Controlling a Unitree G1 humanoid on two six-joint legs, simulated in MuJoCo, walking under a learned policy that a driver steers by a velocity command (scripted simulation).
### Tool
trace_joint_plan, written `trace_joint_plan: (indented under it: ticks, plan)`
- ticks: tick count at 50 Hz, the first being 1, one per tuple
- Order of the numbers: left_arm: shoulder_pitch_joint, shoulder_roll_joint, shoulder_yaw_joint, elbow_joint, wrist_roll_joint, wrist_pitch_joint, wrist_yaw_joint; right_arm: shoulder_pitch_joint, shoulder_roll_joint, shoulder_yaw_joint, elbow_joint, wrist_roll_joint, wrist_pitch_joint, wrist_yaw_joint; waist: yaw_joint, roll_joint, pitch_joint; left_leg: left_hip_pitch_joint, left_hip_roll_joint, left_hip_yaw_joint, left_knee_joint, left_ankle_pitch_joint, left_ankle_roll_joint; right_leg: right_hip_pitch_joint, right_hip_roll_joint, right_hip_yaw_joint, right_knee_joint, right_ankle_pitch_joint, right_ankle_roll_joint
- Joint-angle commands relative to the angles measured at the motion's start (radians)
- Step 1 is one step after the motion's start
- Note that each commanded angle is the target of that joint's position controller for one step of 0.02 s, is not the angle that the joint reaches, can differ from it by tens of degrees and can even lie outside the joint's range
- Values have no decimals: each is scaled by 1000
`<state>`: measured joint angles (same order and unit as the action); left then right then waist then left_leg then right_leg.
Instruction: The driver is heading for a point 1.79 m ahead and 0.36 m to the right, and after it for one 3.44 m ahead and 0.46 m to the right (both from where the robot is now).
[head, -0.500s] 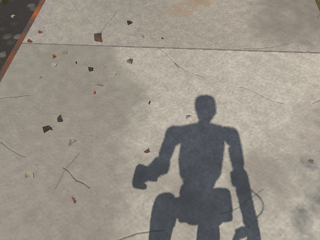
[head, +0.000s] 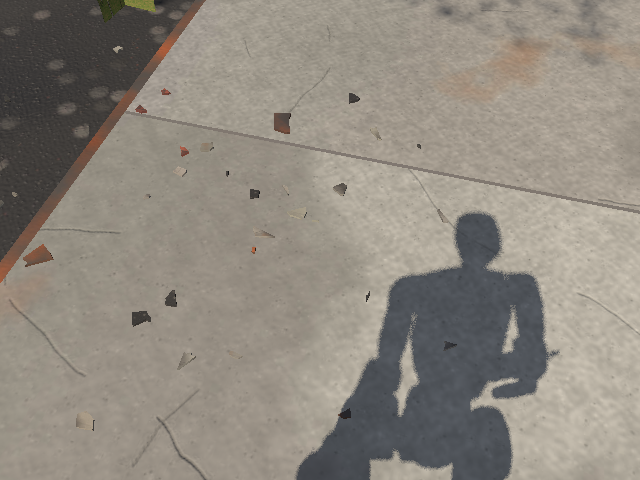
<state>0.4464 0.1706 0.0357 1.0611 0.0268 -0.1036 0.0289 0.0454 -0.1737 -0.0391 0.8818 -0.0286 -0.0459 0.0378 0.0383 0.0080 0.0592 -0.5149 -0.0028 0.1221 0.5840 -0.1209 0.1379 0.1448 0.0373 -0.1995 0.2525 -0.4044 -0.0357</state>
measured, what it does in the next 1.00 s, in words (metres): walks ahead, turning right: left foot, then right foot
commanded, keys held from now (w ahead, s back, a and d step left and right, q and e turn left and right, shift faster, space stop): w+q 0.12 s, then w+e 0.88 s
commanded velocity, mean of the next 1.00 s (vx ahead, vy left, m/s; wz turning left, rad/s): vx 0.50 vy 0.00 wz -0.22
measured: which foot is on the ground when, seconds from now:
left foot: up 0.00-0.00, down 0.02-0.62, up 0.64-1.00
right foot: down 0.00-0.04, up 0.06-0.60, down 0.62-1.00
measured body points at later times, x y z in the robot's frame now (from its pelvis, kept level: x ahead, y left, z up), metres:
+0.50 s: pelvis +0.27 +0.02 +0.01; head +0.30 +0.03 +0.46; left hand +0.40 +0.26 -0.13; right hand +0.23 -0.22 -0.13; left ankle +0.14 +0.07 -0.73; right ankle +0.44 -0.09 -0.69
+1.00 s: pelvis +0.54 -0.01 +0.02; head +0.58 -0.03 +0.46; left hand +0.60 +0.26 -0.11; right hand +0.68 -0.29 -0.09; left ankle +0.75 +0.11 -0.67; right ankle +0.44 -0.05 -0.73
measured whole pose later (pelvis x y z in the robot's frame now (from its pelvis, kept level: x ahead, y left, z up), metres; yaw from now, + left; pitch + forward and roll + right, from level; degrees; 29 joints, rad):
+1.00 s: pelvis +0.54 -0.01 +0.02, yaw -17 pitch +2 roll +0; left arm 0.41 0.26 0.07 0.90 0.00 -0.05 0.00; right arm 0.04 -0.25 -0.02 0.75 -0.04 -0.03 0.02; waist 0.08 0.04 0.04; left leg -0.66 0.09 -0.04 0.73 -0.06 -0.05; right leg -0.03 0.15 0.14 0.28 -0.27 -0.13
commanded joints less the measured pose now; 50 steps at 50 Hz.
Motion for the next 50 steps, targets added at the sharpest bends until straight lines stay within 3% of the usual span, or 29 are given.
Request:
trace_joint_plan:
  ticks: [1, 2, 3, 4, 5, 6, 7, 8, 9, 12, 15, 18, 24, 27, 29, 30, 31, 32, 33, 34, 35, 37, 39, 41, 45, 50]
  plan:
    - [14, 186, 37, -38, -3, 12, 9, 266, -124, -50, 29, -12, -20, -11, -154, -85, -138, 312, -90, 27, -93, -51, 81, -71, -267, -4, 491, 1135, -76]
    - [-9, 171, 31, -79, -10, 10, 3, 408, -210, -79, 53, -28, -21, -21, -214, -2, -239, 556, 90, -215, -120, -119, 148, -296, -234, -15, 805, 805, -50]
    - [21, 101, 25, -137, -35, -1, -20, 387, -288, -102, 35, -8, -7, -24, -142, 269, -324, 821, 358, -803, -256, -85, 315, -723, 25, 39, 1199, -81, 7]
    - [-83, 165, 35, -164, -17, -10, -25, 350, -280, -97, 32, 14, 5, -21, -141, 71, -282, 793, 336, -787, -297, -57, 297, -851, -29, 232, 1233, -39, -12]
    - [-154, 151, 30, -194, -23, -23, -30, 291, -240, -86, 25, 17, 6, -26, -121, 25, -170, 678, 319, -652, -309, -4, 264, -884, -78, 240, 1180, 46, -15]
    - [-153, 145, 30, -190, -22, -27, -29, 256, -185, -73, 27, 16, 2, -26, -78, -58, -88, 542, 279, -565, -336, 106, 218, -836, -114, 236, 1079, 93, -10]
    - [-141, 127, 28, -183, -7, -11, -29, 230, -145, -59, 29, 17, -6, -32, -38, -70, -66, 460, 236, -474, -351, 172, 179, -776, -142, 240, 1002, 101, -2]
    - [-95, 102, 21, -163, 9, 13, -32, 217, -115, -46, 32, 19, -17, -36, -10, -49, -69, 402, 202, -403, -370, 208, 150, -704, -154, 233, 952, 106, 8]
    - [-76, 91, 19, -153, 16, 34, -38, 237, -109, -40, 43, 22, -31, -36, -4, -26, -68, 374, 188, -365, -386, 248, 138, -669, -155, 222, 919, 105, 15]
    - [-138, 101, 24, -169, 11, 63, -52, 305, -157, -46, 73, 23, -52, -36, -14, 10, -28, 366, 163, -270, -430, 322, 95, -720, -166, 196, 842, 189, 23]
    - [-254, 115, 27, -202, -5, 71, -57, 357, -158, -42, 82, 20, -54, -34, -54, 29, 5, 428, 146, -202, -456, 350, 20, -818, -160, 197, 744, 310, 14]
    - [-325, 106, 24, -222, -14, 68, -60, 383, -149, -32, 88, 16, -59, -38, -76, 41, 20, 486, 141, -138, -461, 380, -21, -847, -119, 211, 633, 397, -1]
    - [-450, 82, 3, -270, -5, 61, -68, 428, -134, -13, 116, 8, -63, -64, -100, 44, 54, 632, 183, -38, -431, 591, -41, -823, -65, 109, 404, 412, -40]
    - [-380, 103, 10, -262, -3, 60, -61, 412, -175, -15, 122, 5, -60, -83, -51, 85, -8, 697, 209, 8, -258, 1024, -57, -685, 16, 37, 357, 274, -95]
    - [-188, 148, 31, -207, 0, 55, -53, 381, -210, -25, 111, -1, -46, -90, 35, 109, -104, 682, 228, 18, 9, 1127, -57, -503, 61, 40, 322, 193, -146]
    - [-50, 179, 48, -167, 11, 48, -49, 342, -224, -29, 93, 5, -41, -86, 112, 93, -165, 574, 215, 38, 230, 969, -59, -314, 49, 91, 228, 231, -185]
    - [64, 264, 77, -152, 22, 50, -38, 314, -199, -21, 49, 13, -48, -76, 162, -24, -254, 353, 143, 69, 577, 508, -66, -94, -151, 345, 199, 216, -266]
    - [-2, 332, 94, -171, 9, 61, -39, 365, -122, -13, -8, 29, -58, -53, 50, -259, -314, -105, -95, -34, 919, -413, -114, 178, -400, 912, 112, 363, -451]
    - [-39, 300, 92, -168, -26, 68, -44, 279, -173, -16, -23, 2, -68, -45, 62, -48, -251, -221, -10, -197, 920, -326, -89, 120, -366, 852, 60, 288, -433]
    - [-100, 251, 79, -178, -25, 69, -41, 226, -171, -14, -50, 13, -80, -37, 37, -16, -137, -235, 34, -196, 848, -241, -92, -15, -345, 740, 22, 271, -388]
    - [-138, 191, 63, -179, -18, 69, -41, 229, -173, -17, -49, 16, -82, -36, -13, 59, -49, -185, 66, -181, 748, -201, -98, -158, -300, 653, -16, 343, -334]
    - [-170, 170, 50, -185, -24, 55, -31, 249, -148, -10, -54, -15, -42, -33, -67, 39, -19, -77, 97, -172, 631, -190, -135, -308, -206, 523, -41, 458, -280]
    - [-140, 206, 56, -180, -29, 36, -32, 242, -135, -7, -72, -24, -11, -28, -75, 4, -27, -55, 98, -142, 552, -174, -163, -350, -167, 471, -47, 561, -272]
    - [-106, 234, 63, -179, -30, 31, -32, 171, -136, -5, -109, -22, 0, -24, -61, -23, -19, -82, 101, -120, 453, -106, -186, -360, -139, 450, -59, 596, -256]
    - [-19, 234, 66, -181, -32, 40, -33, 6, -140, 0, -175, -13, 4, -19, 9, -64, -21, -149, 84, -110, 254, 50, -200, -267, -112, 461, -32, 633, -195]
    - [47, 249, 70, -193, -17, 49, -22, -138, -148, 13, -240, -4, -8, -13, 65, -80, -25, -176, 38, -120, 86, 80, -181, -123, -137, 528, 36, 686, -191]
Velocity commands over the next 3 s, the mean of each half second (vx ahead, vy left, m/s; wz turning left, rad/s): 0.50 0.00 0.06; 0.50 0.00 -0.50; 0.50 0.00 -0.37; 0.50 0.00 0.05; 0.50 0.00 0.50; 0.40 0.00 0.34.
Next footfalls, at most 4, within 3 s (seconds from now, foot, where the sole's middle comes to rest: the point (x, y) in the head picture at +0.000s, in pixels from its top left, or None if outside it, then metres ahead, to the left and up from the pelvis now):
0.02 left None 0.17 0.07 -0.76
0.62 right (370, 468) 0.48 -0.05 -0.76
1.12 left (331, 315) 0.83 0.04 -0.76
1.62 right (457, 285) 0.92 -0.27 -0.76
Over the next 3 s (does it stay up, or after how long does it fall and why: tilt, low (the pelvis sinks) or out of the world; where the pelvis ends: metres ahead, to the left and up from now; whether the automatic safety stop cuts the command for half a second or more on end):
stays up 1.51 -0.36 0.02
